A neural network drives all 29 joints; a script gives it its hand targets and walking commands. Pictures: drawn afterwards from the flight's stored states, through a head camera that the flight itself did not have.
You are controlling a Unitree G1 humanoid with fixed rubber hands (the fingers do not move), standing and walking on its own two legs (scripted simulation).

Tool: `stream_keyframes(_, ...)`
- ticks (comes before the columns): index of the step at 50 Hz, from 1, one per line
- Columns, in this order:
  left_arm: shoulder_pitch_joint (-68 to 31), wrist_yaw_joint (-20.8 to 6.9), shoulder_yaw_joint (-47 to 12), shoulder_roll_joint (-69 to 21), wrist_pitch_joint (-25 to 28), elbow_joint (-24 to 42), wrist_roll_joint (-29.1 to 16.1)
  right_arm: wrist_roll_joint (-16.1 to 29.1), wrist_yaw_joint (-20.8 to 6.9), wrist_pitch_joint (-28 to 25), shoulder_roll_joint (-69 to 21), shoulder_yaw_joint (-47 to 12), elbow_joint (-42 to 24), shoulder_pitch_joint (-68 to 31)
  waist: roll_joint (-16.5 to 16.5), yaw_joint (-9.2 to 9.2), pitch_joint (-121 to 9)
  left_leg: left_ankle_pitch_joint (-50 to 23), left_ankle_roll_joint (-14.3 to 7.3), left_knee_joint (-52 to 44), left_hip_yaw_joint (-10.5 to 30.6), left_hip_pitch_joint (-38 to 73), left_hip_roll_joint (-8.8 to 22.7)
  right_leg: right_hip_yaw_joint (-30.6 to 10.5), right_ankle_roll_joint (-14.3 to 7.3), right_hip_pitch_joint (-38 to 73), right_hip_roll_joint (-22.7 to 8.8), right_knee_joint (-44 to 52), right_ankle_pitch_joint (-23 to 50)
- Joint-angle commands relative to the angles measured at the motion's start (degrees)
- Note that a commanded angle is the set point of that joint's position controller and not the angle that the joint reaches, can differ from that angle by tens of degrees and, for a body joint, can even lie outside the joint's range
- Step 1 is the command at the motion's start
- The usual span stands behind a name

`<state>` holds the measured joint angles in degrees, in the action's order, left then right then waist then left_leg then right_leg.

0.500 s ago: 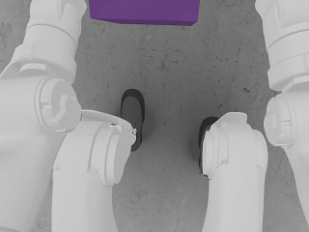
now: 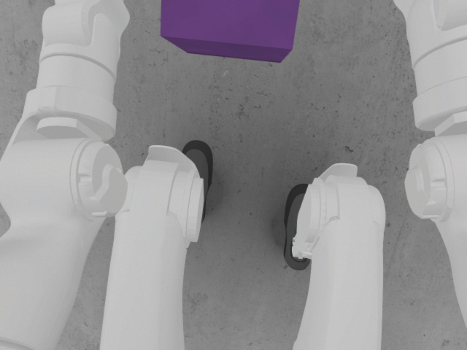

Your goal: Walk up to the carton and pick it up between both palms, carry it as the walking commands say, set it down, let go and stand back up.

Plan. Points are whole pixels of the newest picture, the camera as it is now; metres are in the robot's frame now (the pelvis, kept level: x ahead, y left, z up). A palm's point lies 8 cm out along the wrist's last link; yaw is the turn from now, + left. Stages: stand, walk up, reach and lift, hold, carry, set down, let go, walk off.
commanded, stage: set down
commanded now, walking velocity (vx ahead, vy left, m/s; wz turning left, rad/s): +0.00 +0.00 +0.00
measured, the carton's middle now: out of the picture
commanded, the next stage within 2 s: let go in 0.94 s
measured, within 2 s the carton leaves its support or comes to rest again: neither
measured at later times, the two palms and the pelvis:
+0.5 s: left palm out of the picture +0.56 +0.21 +0.00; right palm out of the picture +0.61 -0.14 +0.01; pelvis +0.01 +0.00 +0.11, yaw +0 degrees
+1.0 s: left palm out of the picture +0.55 +0.21 +0.12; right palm out of the picture +0.60 -0.15 +0.13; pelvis +0.00 +0.00 +0.22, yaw -1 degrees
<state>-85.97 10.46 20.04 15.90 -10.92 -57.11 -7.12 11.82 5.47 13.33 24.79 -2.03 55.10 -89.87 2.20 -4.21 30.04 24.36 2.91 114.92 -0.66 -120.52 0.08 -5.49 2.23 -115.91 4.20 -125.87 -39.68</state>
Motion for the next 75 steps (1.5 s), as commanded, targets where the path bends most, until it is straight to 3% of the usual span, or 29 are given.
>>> stream_keyframes(1, -23.4, 2.9, -3.4, 12.7, -2.0, 26.5, -2.5, 3.5, 0.3, 1.6, 11.3, -2.4, -17.2, -31.4, 1.1, -11.24, -109.0, -17.9, -2.0, -9.8, -5.7, 60.3, -3.0, 6.5, -2.7, 30.7, -0.9, 24.1, 14.3)
stream_keyframes(2, -22.1, 3.2, -3.3, 10.9, -2.5, 27.3, -2.5, 1.7, 0.6, 1.8, 13.1, -1.0, -17.5, -31.8, 3.2, -8.39, -111.5, -18.9, -1.9, -10.5, -5.0, 62.5, -3.5, 7.6, -2.4, 33.3, -1.0, 24.3, 15.6)
stream_keyframes(3, -21.2, 3.3, -3.3, 9.8, -3.2, 23.4, -2.1, 2.4, 0.5, 2.4, 12.4, -1.1, -14.4, -31.3, 2.7, -10.25, -107.3, -17.1, -1.7, -11.2, -5.2, 59.3, -3.0, 6.4, -3.0, 30.7, -1.0, 25.5, 13.5)
stream_keyframes(4, -20.2, 3.1, -3.9, 7.6, -3.5, 26.5, -2.8, 1.0, 0.7, 2.0, 12.9, 0.7, -17.1, -29.4, 1.2, -7.05, -111.1, -19.7, -1.5, -11.9, -4.8, 61.5, -3.6, 6.9, -3.0, 34.0, -0.4, 26.3, 16.8)
stream_keyframes(5, -18.6, 3.2, -2.7, 10.7, -4.1, 23.7, -2.2, 2.7, 0.4, 3.0, 11.4, -1.3, -14.9, -29.5, 1.4, -10.37, -110.4, -19.7, -2.0, -12.6, -4.6, 62.3, -3.7, 6.8, -2.8, 31.7, -0.6, 26.6, 15.7)
stream_keyframes(6, -17.2, 2.9, -2.7, 9.5, -4.3, 19.5, -2.4, 1.2, 0.3, 2.8, 12.3, 1.0, -10.0, -26.8, 2.1, -7.68, -105.5, -15.5, -2.0, -13.3, -4.3, 57.8, -3.7, 6.5, -3.1, 29.7, -0.6, 27.7, 12.9)
stream_keyframes(10, -14.0, 2.6, -4.7, 5.6, -5.3, 21.8, -3.0, 0.2, -0.7, 3.2, 11.7, 0.5, -11.0, -24.8, 1.3, -7.08, -109.4, -21.3, -1.1, -16.9, -3.8, 63.6, -4.3, 7.4, -3.6, 31.6, 0.2, 30.9, 18.0)
stream_keyframes(17, -12.3, 3.3, -1.6, 10.7, -9.1, 40.7, -3.7, 2.9, 0.2, 6.6, 14.0, 0.7, -32.1, -26.2, 5.8, -9.52, -138.5, -33.1, -2.3, -20.5, -4.5, 76.4, -5.6, 6.8, -2.8, 52.2, 1.9, 35.6, 31.8)
stream_keyframes(19, -7.3, 2.9, 0.4, 11.8, -10.6, 32.5, -2.2, 1.3, 0.1, 8.0, 13.1, 2.4, -24.1, -21.4, 5.7, -10.64, -128.3, -30.7, -2.6, -22.5, -4.4, 72.0, -5.5, 7.0, -2.4, 47.0, 1.6, 36.9, 28.6)
stream_keyframes(22, -4.3, 2.2, -1.3, 10.3, -11.3, 39.4, -3.1, -0.1, 0.2, 9.0, 12.8, 2.4, -28.5, -16.5, 5.7, -8.48, -135.8, -35.9, -1.9, -25.6, -4.6, 75.1, -6.5, 6.4, -2.8, 58.8, 2.1, 39.2, 39.2)
stream_keyframes(25, -4.4, 1.3, -1.7, 9.2, -11.8, 36.2, -1.7, 1.3, -1.1, 9.3, 9.7, 2.0, -21.9, -15.2, 2.2, -10.09, -123.9, -31.2, -2.1, -29.5, -4.3, 76.1, -5.7, 5.9, -2.9, 52.6, 1.8, 43.2, 31.8)
stream_keyframes(26, -5.2, 1.1, -1.8, 8.5, -11.2, 31.7, -1.6, -0.4, -1.3, 9.0, 10.1, 2.4, -17.4, -17.4, 4.9, -8.35, -118.2, -29.1, -2.0, -29.7, -3.5, 72.2, -5.2, 6.3, -2.6, 49.0, 1.2, 43.9, 30.0)
stream_keyframes(31, -7.8, 0.8, 0.4, 12.7, -10.5, 36.0, -0.9, 2.2, -1.6, 9.4, 9.0, 2.0, -18.7, -15.8, 4.9, -11.3, -124.6, -28.4, -2.2, -34.5, -5.5, 74.5, -5.6, 3.9, -2.4, 59.8, 0.5, 48.3, 33.8)
stream_keyframes(32, -10.3, 0.8, -2.6, 10.2, -10.8, 40.2, -2.4, 1.8, -1.4, 9.1, 9.2, 2.6, -22.9, -18.6, 2.8, -8.66, -129.3, -30.3, -2.1, -35.2, -4.6, 79.3, -5.6, 5.0, -2.2, 61.9, 1.3, 49.0, 33.9)
stream_keyframes(33, -8.4, 1.2, -0.3, 11.8, -11.4, 39.7, -2.0, 0.2, -1.4, 9.7, 12.8, 3.4, -24.2, -19.6, 6.3, -8.86, -130.7, -32.4, -2.4, -35.3, -4.7, 82.0, -6.1, 5.3, -2.0, 62.9, 1.7, 49.4, 34.7)
stream_keyframes(38, -7.3, 0.7, -0.9, 10.2, -12.7, 34.2, -0.6, 0.3, -2.0, 10.5, 11.6, 4.9, -17.3, -17.1, 1.9, -9.63, -118.4, -26.4, -2.1, -42.2, -4.4, 80.5, -4.9, 4.3, -2.4, 61.2, 1.1, 55.8, 29.0)
stream_keyframes(41, -8.9, 1.0, 0.0, 11.1, -12.3, 40.0, -0.2, 1.7, -2.8, 10.0, 10.7, 3.9, -25.2, -18.9, 3.5, -9.97, -130.4, -32.9, -2.4, -43.8, -3.4, 92.8, -4.9, 5.3, -1.8, 66.1, 2.0, 58.2, 32.3)
stream_keyframes(42, -10.2, 1.1, -0.6, 9.5, -13.3, 28.8, -0.2, -0.4, -2.9, 10.5, 11.4, 4.2, -13.8, -19.6, 3.5, -9.59, -118.4, -27.4, -2.2, -44.1, -3.7, 86.5, -4.6, 5.2, -1.8, 59.5, 1.1, 59.0, 25.2)
stream_keyframes(46, -5.3, -0.5, -0.4, 7.2, -11.6, 21.9, 4.0, -4.0, -4.3, 9.2, 9.1, 5.7, -5.8, -16.4, 3.3, -9.01, -106.9, -19.4, -2.0, -49.5, -2.9, 84.3, -3.5, 5.4, -2.8, 58.4, 1.2, 63.2, 19.2)
stream_keyframes(52, 4.4, -2.9, -0.3, 8.0, -8.6, 25.0, 7.3, -9.2, -1.9, 6.6, 7.5, 8.4, -11.9, -7.3, 3.2, -7.87, -120.5, -30.3, -1.3, -47.7, -4.3, 90.3, -4.6, 6.1, -2.3, 68.0, 1.0, 62.4, 33.9)
stream_keyframes(57, 25.2, -5.2, -4.7, 13.5, -8.0, 47.3, 7.9, -5.9, 3.4, 7.2, 0.9, 5.1, -38.0, 12.8, 2.6, -8.96, -149.2, -47.5, -2.6, -47.2, -4.3, 105.1, -6.5, 3.9, -0.3, 90.6, 1.2, 60.5, 58.4)
stream_keyframes(59, 29.9, -6.6, -9.5, 11.0, -8.8, 50.5, 4.9, -6.7, 4.7, 7.7, -0.4, 5.2, -42.1, 18.0, 2.9, -5.11, -140.2, -43.0, -3.3, -50.0, -3.4, 104.9, -6.3, 3.8, -0.6, 89.4, 0.9, 64.0, 52.8)
stream_keyframes(62, 35.2, -9.0, -10.9, 11.4, -9.6, 53.3, 3.2, -7.5, 5.7, 8.7, -2.2, 5.7, -47.1, 23.1, 3.9, -2.64, -124.2, -34.6, -3.7, -53.3, -1.3, 103.9, -5.2, 4.3, -0.5, 87.3, 0.5, 69.2, 43.5)
stream_keyframes(63, 33.7, -9.6, -9.5, 12.5, -9.0, 55.1, 3.7, -7.4, 5.8, 8.3, -0.9, 7.3, -48.4, 23.3, 1.2, -4.46, -119.3, -33.4, -3.2, -53.9, -1.5, 104.3, -4.5, 3.1, -1.1, 84.4, -0.3, 70.0, 40.1)
stream_keyframes(65, 46.1, -10.4, -11.4, 11.0, -8.6, 58.8, 3.7, -8.6, 6.3, 7.9, -5.2, 6.7, -50.7, 38.2, 1.0, -1.32, -119.7, -34.4, -3.0, -55.7, -0.1, 112.4, -4.1, 4.7, -0.5, 87.8, 0.3, 72.6, 39.5)
stream_keyframes(67, 47.1, -12.0, -11.6, 8.4, -8.3, 50.0, 3.6, -9.6, 6.4, 7.4, -6.0, 9.8, -43.8, 40.9, -2.0, -1.01, -100.7, -27.0, -2.1, -58.4, -0.2, 108.3, -3.6, 5.6, -0.5, 78.9, 0.2, 75.6, 30.8)
stream_keyframes(70, 60.0, -12.9, -13.8, 5.6, -5.8, 52.2, 5.2, -12.7, 4.4, 4.1, -6.8, 10.0, -44.8, 54.9, -5.3, -0.6, -90.4, -24.1, -0.6, -63.3, 0.8, 111.4, -2.4, 5.4, -1.4, 80.5, 0.6, 79.8, 28.5)
stream_keyframes(73, 60.7, -14.2, -15.0, 5.3, -2.7, 44.9, 4.8, -10.0, 2.9, 0.4, -12.0, 7.3, -41.5, 52.4, -4.3, -2.79, -65.1, -10.1, -1.7, -68.9, 1.2, 103.3, -1.8, 6.1, -1.9, 71.4, 0.8, 83.1, 15.8)
stream_keyframes(75, 67.6, -15.1, -12.9, 3.7, -1.6, 37.9, 6.6, -12.4, 1.3, -0.6, -13.7, 8.7, -33.7, 61.1, -2.2, -1.31, -54.4, -1.4, -1.6, -72.9, 0.9, 98.1, -1.1, 5.9, -3.1, 72.9, -0.9, 88.5, 7.7)
